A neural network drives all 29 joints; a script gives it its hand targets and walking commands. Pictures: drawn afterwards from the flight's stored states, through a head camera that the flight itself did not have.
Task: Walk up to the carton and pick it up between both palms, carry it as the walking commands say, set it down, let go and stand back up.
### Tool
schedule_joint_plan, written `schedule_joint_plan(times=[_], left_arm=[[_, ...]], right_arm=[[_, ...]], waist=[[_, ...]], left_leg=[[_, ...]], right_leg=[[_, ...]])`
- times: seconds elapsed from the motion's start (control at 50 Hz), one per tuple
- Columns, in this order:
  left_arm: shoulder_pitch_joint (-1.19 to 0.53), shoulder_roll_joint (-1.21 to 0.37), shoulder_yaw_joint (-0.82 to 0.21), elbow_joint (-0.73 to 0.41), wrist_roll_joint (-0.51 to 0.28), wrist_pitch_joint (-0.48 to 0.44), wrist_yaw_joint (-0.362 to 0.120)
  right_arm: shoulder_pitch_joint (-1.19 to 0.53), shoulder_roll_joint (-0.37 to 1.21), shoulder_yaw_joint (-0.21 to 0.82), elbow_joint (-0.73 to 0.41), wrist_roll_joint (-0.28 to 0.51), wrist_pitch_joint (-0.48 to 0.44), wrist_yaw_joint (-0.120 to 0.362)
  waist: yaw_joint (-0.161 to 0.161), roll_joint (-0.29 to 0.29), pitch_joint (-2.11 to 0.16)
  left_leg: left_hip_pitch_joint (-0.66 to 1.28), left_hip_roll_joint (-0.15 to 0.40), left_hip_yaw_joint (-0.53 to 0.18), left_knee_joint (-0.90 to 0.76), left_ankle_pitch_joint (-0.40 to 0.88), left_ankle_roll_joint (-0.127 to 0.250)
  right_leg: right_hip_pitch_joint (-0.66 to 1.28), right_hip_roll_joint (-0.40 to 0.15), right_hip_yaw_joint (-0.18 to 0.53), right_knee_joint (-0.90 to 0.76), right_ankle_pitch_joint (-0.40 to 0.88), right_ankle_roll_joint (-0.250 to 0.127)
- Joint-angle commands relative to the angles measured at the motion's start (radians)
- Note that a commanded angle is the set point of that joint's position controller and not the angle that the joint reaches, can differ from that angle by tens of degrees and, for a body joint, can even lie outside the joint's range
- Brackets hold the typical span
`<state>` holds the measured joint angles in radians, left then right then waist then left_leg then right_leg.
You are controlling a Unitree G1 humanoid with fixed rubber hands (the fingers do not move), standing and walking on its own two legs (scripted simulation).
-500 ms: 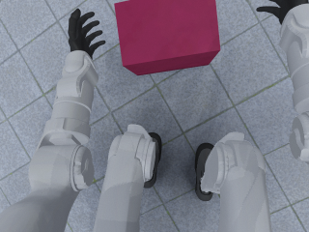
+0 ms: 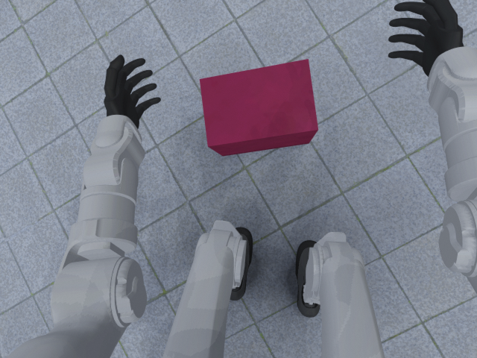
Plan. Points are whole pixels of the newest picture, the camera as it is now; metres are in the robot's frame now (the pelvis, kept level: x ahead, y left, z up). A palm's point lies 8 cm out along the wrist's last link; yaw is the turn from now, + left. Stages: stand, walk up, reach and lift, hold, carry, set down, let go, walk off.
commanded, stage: set down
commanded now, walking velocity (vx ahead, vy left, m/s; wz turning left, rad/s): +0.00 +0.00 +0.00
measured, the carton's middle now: (259, 114) +0.56 +0.06 -0.43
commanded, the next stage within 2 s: let go in 0.50 s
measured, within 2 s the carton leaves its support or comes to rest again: neither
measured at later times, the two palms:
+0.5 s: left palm (52, 86) +0.46 +0.24 +0.05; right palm out of the picture +0.55 -0.20 +0.04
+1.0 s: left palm out of the picture +0.36 +0.24 +0.13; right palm out of the picture +0.41 -0.21 +0.11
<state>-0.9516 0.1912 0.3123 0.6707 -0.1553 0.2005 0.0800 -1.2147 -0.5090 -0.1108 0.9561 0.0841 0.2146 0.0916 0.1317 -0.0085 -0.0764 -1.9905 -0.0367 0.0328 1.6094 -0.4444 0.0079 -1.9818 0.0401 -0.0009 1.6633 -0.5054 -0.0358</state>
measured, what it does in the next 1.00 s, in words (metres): rises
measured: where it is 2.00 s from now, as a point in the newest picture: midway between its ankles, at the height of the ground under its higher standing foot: (272, 283)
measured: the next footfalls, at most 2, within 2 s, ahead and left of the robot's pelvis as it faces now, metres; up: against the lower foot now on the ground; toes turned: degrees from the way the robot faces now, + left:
none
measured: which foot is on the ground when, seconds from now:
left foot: down 0.00-1.00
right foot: down 0.00-1.00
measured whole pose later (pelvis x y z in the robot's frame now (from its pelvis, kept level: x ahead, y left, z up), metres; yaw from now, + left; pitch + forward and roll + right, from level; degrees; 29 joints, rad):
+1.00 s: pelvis +0.08 +0.01 +0.21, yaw -3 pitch +27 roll +0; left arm -0.19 0.21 0.14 0.50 -0.03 0.07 -0.11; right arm -0.34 -0.22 -0.16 0.59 -0.03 0.08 -0.02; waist 0.08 0.03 -0.05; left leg -0.95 -0.03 0.00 0.75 -0.27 0.02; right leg -0.92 0.05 0.03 0.75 -0.30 -0.02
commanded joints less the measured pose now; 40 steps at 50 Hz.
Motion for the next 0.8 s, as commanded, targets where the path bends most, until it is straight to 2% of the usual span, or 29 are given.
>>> schedule_joint_plan(times=[0.0,0.22,0.4,0.5,0.58,0.62,0.68,0.72,0.78], left_arm=[[-0.142,0.133,0.027,-0.126,0.008,-0.014,-0.011],[-0.088,0.108,0.046,-0.137,0.037,-0.012,-0.034],[-0.035,0.077,0.065,-0.149,0.064,-0.027,-0.047],[-0.033,0.041,0.079,-0.053,0.120,-0.058,-0.055],[0.032,0.027,0.088,-0.029,0.169,-0.074,-0.063],[0.119,0.039,0.081,-0.059,0.190,-0.088,-0.078],[0.268,0.089,0.048,-0.166,0.207,-0.108,-0.110],[0.356,0.118,0.002,-0.242,0.200,-0.112,-0.133],[0.469,0.133,-0.067,-0.325,0.170,-0.117,-0.166]], right_arm=[[-0.257,-0.131,-0.029,-0.111,-0.006,-0.018,0.010],[-0.215,-0.114,-0.057,-0.079,-0.042,-0.026,0.036],[-0.166,-0.081,-0.070,-0.096,-0.067,-0.039,0.048],[-0.139,-0.035,-0.095,-0.013,-0.107,-0.066,0.051],[-0.065,-0.002,-0.120,0.002,-0.143,-0.081,0.037],[0.030,0.028,-0.127,-0.046,-0.164,-0.090,0.014],[0.199,0.075,-0.121,-0.195,-0.176,-0.098,-0.034],[0.299,0.099,-0.112,-0.314,-0.173,-0.099,-0.068],[0.424,0.139,-0.099,-0.466,-0.144,-0.105,-0.107]], waist=[[0.018,-0.162,-1.037],[0.022,-0.141,-0.990],[0.027,-0.134,-0.949],[0.022,-0.130,-0.804],[0.017,-0.124,-0.830],[0.012,-0.126,-0.899],[0.000,-0.124,-1.025],[-0.015,-0.100,-1.045],[-0.024,-0.055,-0.995]], left_leg=[[0.520,-0.015,0.035,-0.192,0.312,-0.041],[0.709,-0.003,0.020,-0.414,0.349,-0.047],[0.880,0.003,0.004,-0.606,0.406,-0.045],[0.880,0.015,-0.016,-0.659,0.414,-0.046],[0.927,0.018,-0.017,-0.674,0.465,-0.046],[0.964,0.013,-0.013,-0.678,0.515,-0.043],[1.045,0.000,-0.010,-0.697,0.591,-0.040],[1.127,-0.007,-0.016,-0.720,0.616,-0.039],[1.265,-0.009,-0.039,-0.753,0.630,-0.035]], right_leg=[[0.734,0.015,0.031,-0.217,0.317,0.023],[0.857,0.013,0.041,-0.437,0.338,0.025],[1.023,0.007,0.068,-0.625,0.400,0.032],[0.986,-0.004,0.068,-0.685,0.399,0.027],[1.034,-0.001,0.071,-0.707,0.453,0.028],[1.120,0.001,0.079,-0.713,0.533,0.036],[1.302,0.003,0.094,-0.737,0.678,0.049],[1.361,0.007,0.098,-0.768,0.700,0.057],[1.364,0.012,0.102,-0.817,0.659,0.058]])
